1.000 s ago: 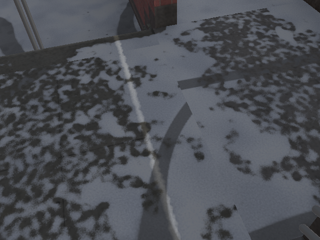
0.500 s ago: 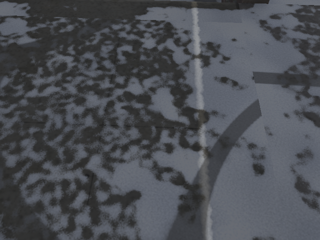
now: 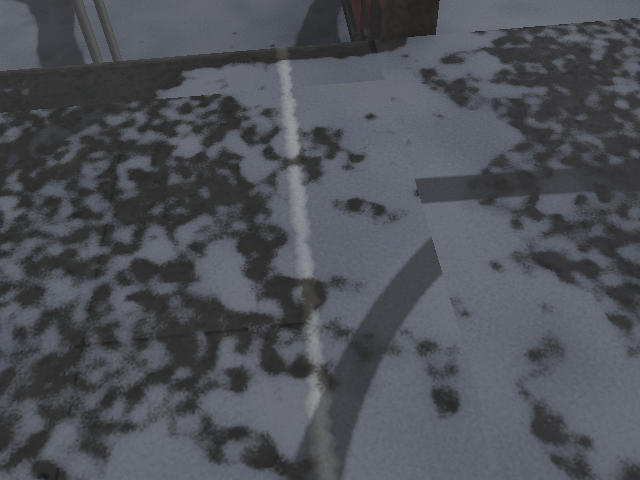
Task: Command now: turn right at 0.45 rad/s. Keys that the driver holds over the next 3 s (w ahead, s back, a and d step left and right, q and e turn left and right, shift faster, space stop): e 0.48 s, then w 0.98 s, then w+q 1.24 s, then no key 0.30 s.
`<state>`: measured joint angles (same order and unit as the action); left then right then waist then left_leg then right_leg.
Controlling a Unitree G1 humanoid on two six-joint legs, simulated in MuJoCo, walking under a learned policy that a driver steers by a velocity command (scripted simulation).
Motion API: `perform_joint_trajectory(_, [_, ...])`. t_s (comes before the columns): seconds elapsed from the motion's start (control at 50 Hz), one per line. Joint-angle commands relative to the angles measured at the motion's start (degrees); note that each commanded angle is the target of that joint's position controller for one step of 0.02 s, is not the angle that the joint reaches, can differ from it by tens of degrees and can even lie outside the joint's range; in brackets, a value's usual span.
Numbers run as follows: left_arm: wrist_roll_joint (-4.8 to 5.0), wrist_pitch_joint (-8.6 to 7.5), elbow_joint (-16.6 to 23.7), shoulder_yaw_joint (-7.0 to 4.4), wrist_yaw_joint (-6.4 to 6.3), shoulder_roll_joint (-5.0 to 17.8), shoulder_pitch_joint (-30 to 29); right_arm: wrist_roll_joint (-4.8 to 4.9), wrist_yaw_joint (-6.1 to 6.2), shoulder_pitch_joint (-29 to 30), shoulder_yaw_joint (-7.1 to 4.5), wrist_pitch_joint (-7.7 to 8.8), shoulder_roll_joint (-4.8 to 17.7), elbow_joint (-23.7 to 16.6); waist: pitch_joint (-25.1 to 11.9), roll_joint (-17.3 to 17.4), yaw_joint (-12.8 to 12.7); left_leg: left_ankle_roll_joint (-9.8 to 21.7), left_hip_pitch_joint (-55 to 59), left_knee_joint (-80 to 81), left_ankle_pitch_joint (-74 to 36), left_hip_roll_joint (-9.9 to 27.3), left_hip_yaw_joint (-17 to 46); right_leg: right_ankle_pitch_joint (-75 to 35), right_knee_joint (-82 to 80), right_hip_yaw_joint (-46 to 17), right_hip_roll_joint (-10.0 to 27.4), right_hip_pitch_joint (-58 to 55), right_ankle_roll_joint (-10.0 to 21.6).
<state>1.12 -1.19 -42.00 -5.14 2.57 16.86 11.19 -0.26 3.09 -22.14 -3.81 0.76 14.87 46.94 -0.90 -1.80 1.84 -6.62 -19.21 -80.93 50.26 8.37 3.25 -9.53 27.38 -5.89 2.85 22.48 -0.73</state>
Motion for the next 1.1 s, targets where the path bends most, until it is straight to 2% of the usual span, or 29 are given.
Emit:
perform_joint_trajectory(0.02, [-2.04, 0.67, -4.38, -2.01, 0.20, 14.36, 21.30, 0.94, -1.41, -3.86, 1.16, 1.72, -1.84, -6.22, -12.11, -23.20, -5.08, -3.49, -41.04, -43.85, 4.90, -7.29, -2.25, -59.33, 11.09, -16.65, 12.25, -42.99, 9.64])
perform_joint_trajectory(0.04, [-1.62, 1.54, -2.91, -1.59, 0.12, 13.66, 20.69, 2.38, -1.15, 1.07, 0.86, 1.46, -0.13, -7.62, -16.95, -13.09, -7.40, -4.84, -42.85, -49.16, 2.95, -9.19, -1.02, -54.82, 6.86, -22.18, 16.50, -42.69, 13.75])
perform_joint_trajectory(0.06, [-1.35, 1.96, -2.36, -1.32, -0.81, 14.41, 16.19, 2.42, -0.24, 2.13, 2.15, 0.54, -2.61, -9.14, -18.75, -6.67, -4.54, -3.79, -45.57, -51.55, -2.61, -8.52, 0.73, -41.33, 5.09, -26.70, 18.86, -38.73, 16.94])
perform_joint_trajectory(0.08, [-3.05, 2.28, -1.21, -1.42, -1.71, 15.28, 12.18, 3.23, 1.56, 5.82, 3.10, -0.30, -4.32, -11.60, -17.52, -5.31, -3.99, -0.33, -46.64, -45.36, -12.68, -6.42, 4.53, -19.92, 0.11, -34.01, 21.64, -30.16, 19.43])
perform_joint_trajectory(0.1, [-3.46, 2.38, 1.19, -0.20, -2.66, 12.02, 8.53, 2.39, 2.91, 10.86, 2.77, -1.68, -2.45, -12.65, -12.54, -2.70, -4.46, 1.08, -45.31, -42.50, -16.98, -6.14, 5.50, -10.61, -1.69, -34.43, 21.08, -21.94, 18.65])
perform_joint_trajectory(0.12, [-3.11, 2.50, 1.91, 1.16, -3.43, 9.21, 6.46, 1.99, 2.91, 11.13, 2.15, -2.69, -1.38, -13.17, -10.04, -3.21, -2.78, 2.38, -42.11, -42.22, -19.93, -6.56, 5.90, -2.30, -2.43, -33.00, 19.70, -15.03, 16.69])
perform_joint_trajectory(0.14, [-2.69, 2.52, 2.34, 2.43, -3.84, 6.53, 5.04, 1.94, 2.55, 9.41, 0.97, -3.28, 1.72, -12.89, -8.07, -3.35, -1.44, 3.10, -40.01, -35.24, -29.51, -7.41, 5.64, 6.41, -1.42, -26.54, 14.66, -9.95, 12.18])
perform_joint_trajectory(0.16, [-2.54, 2.67, 3.77, 2.64, -4.17, 6.37, 3.11, 1.01, 2.31, 11.24, 0.71, -3.59, 1.63, -13.65, -5.10, -5.23, -1.36, 2.76, -39.50, -35.70, -32.47, -8.48, 3.67, 3.48, -0.32, -23.23, 11.78, -5.74, 10.78])
perform_joint_trajectory(0.2, [-2.37, 3.20, 3.58, 2.99, -5.39, 6.76, 5.79, 0.38, 1.91, 13.96, 1.39, -3.66, -1.18, -16.22, -3.56, -2.62, -2.22, 0.51, -41.25, -36.33, -36.61, -10.78, 1.29, -0.76, 0.94, -20.75, 7.77, -4.24, 8.73])
perform_joint_trajectory(0.22, [-1.96, 3.97, 3.02, 3.82, -6.36, 5.07, 7.94, 0.11, 1.45, 16.55, 2.47, -3.85, -3.74, -18.47, -3.23, -3.56, -3.04, -1.65, -43.35, -35.68, -38.07, -11.54, 0.80, 0.23, 2.20, -21.25, 6.88, -5.47, 9.90])
perform_joint_trajectory(0.28, [-1.04, 5.84, 3.21, 4.41, -7.49, 3.29, 11.04, 0.30, 0.53, 19.51, 3.32, -4.03, -5.80, -22.04, -3.99, -4.81, -4.26, -3.83, -47.16, -37.41, -35.86, -12.67, 0.48, -2.32, 3.19, -23.20, 5.24, -11.82, 10.62])
perform_joint_trajectory(0.3, [-1.36, 6.08, 3.14, 4.57, -7.85, 3.35, 11.72, 0.45, 0.19, 20.69, 3.52, -4.23, -6.16, -23.29, -4.20, -4.89, -4.66, -4.27, -47.62, -38.37, -35.24, -13.19, 0.12, -3.24, 3.39, -23.84, 5.06, -13.29, 10.76])
perform_joint_trajectory(0.34, [-1.13, 6.23, 3.68, 4.15, -8.32, 4.18, 11.69, 0.34, -0.20, 22.31, 3.50, -4.21, -5.75, -24.98, -4.04, -5.17, -4.88, -4.66, -46.91, -36.82, -35.25, -13.07, 0.80, -4.29, 3.33, -24.90, 4.62, -15.36, 10.87])
perform_joint_trajectory(0.42, [-0.74, 6.71, 3.96, 3.37, -8.62, 2.48, 13.62, -0.17, -0.66, 28.06, 3.28, -3.27, -6.07, -27.70, -2.83, -5.37, -6.61, -4.76, -44.35, -25.04, -33.89, -12.80, 1.68, -3.69, 1.34, -27.48, 3.51, -19.61, 12.92])
perform_joint_trajectory(0.5, [0.12, 6.27, 3.98, 1.27, -9.49, 3.78, 12.50, -1.02, -1.18, 29.90, 2.02, -1.12, -5.45, -26.49, -4.53, -5.37, -6.33, -2.86, -33.03, 4.18, -38.38, -10.66, 4.70, 6.53, -1.57, -29.89, 3.43, -21.18, 12.53])
perform_joint_trajectory(0.58, [0.21, 4.66, 2.78, 0.82, -7.49, 2.60, 11.38, 2.14, -1.95, 25.08, 0.39, -0.62, -3.44, -21.14, -1.24, -8.03, -5.59, -0.36, -14.77, 24.54, -38.51, -9.16, 4.57, 33.56, -8.84, -31.25, 3.07, -10.98, 14.97])
perform_joint_trajectory(0.6, [0.78, 4.28, 4.64, 0.94, -6.75, 3.31, 8.30, 1.92, -2.05, 26.67, 0.31, -0.16, -2.48, -21.39, 0.91, -11.25, -5.72, 0.52, -8.17, 30.59, -37.89, -11.01, 2.05, 40.70, -10.81, -29.83, 0.67, -5.55, 14.72])
perform_joint_trajectory(0.64, [-0.37, 3.59, 5.19, 0.58, -5.60, 4.24, 7.61, 1.40, -2.30, 22.89, -0.71, 0.67, -0.20, -19.01, 2.37, -12.47, -4.66, 1.68, 4.34, 39.07, -34.29, -11.85, -0.43, 47.66, -12.77, -29.64, -0.19, 2.15, 14.36])
perform_joint_trajectory(0.66, [-0.18, 3.60, 5.66, 1.15, -4.82, 2.97, 5.89, 2.34, -2.35, 19.68, -1.00, 0.48, -0.14, -18.28, 4.13, -12.05, -2.25, 3.20, 8.16, 47.26, -34.12, -9.92, 0.44, 50.28, -11.07, -30.11, -0.78, 3.41, 13.61])
perform_joint_trajectory(0.7, [-1.02, 3.08, 4.44, 2.00, -4.00, 0.56, 9.99, 1.89, -2.37, 14.49, -1.05, 0.25, -0.48, -15.17, 3.68, -7.09, -1.32, 5.16, 15.29, 56.95, -30.15, -9.42, -2.87, 52.44, -5.65, -26.46, -3.56, 4.78, 10.19])
perform_joint_trajectory(0.72, [-1.29, 2.53, 4.52, 2.71, -3.54, -1.87, 9.71, 1.52, -2.36, 8.09, -0.98, 0.72, 0.54, -13.57, 1.42, -1.01, 0.41, 7.17, 23.80, 59.58, -27.32, -3.87, 4.31, 47.47, 8.61, -19.54, -8.38, 10.22, 7.00])
perform_joint_trajectory(0.74, [-2.26, 1.34, 4.44, 4.01, -3.68, -7.14, 11.33, 0.82, -2.70, -2.28, -0.61, 0.57, 2.47, -11.16, -2.69, 8.65, 0.47, 10.56, 31.00, 55.79, -32.31, 6.12, 15.86, 49.23, 27.15, -11.31, -13.85, 21.50, 3.78])
perform_joint_trajectory(0.76, [2.14, -0.62, 8.13, 1.57, -4.57, -1.33, 6.43, 0.26, -4.29, -8.97, -3.79, 1.94, 10.11, -6.89, 2.93, 20.39, 1.93, 19.28, 30.11, 67.34, -13.50, 12.21, 40.14, 48.13, 29.50, -9.87, -13.90, 37.00, 2.97])
perform_joint_trajectory(0.78, [1.69, -1.43, 8.61, 0.33, -5.49, 3.28, 0.25, 0.50, -4.33, -8.11, -3.66, 2.90, 8.75, -5.99, 10.81, 15.24, 2.17, 20.71, 26.12, 68.72, -6.82, 12.74, 39.24, 41.73, 36.36, -8.98, -8.61, 43.48, 1.68])
perform_joint_trajectory(0.8, [0.76, -1.69, 8.28, 0.20, -5.68, 3.78, -1.64, 0.35, -3.78, -5.89, -2.86, 2.97, 6.28, -5.81, 11.86, 12.62, 1.79, 18.83, 23.09, 68.77, -6.27, 9.84, 32.87, 35.10, 37.97, -7.39, -6.57, 43.19, 1.53])
perform_joint_trajectory(0.84, [-0.59, -1.76, 6.92, 0.30, -5.30, 2.47, 1.19, 0.03, -2.79, 1.02, -1.82, 2.60, 4.95, -7.09, 9.87, 12.10, -2.18, 16.77, 15.09, 70.14, -14.32, 5.23, 24.90, 23.14, 37.27, -2.54, -2.08, 36.30, 0.01])
perform_joint_trajectory(0.9, [-1.44, -2.02, 5.28, 0.98, -4.38, -1.26, 2.30, -0.31, -2.89, -0.08, -0.85, 3.12, 3.08, -5.72, 6.36, 10.13, -3.60, 16.39, 5.96, 69.77, -32.03, 1.57, 15.84, 11.16, 40.12, 1.43, -0.80, 27.56, 0.02])
perform_joint_trajectory(1.0, [-1.35, -3.09, 9.23, 3.06, -2.09, -5.22, -12.69, 1.28, -1.92, -10.49, -0.61, 2.96, 4.17, -2.07, 7.07, 7.70, 2.73, 15.41, 7.18, 70.18, -44.76, 1.24, 9.18, 2.45, 18.68, 5.54, -1.98, 21.41, -0.39])
perform_joint_trajectory(1.1, [0.10, -4.70, 12.35, 3.03, 0.33, -4.02, -20.58, 2.00, -1.56, -15.31, -0.30, 2.52, 5.71, 1.84, 8.62, 9.49, 4.78, 15.63, 17.66, 67.93, -53.58, 5.01, 9.21, 11.62, 4.88, 7.54, -4.56, 16.66, 1.52])
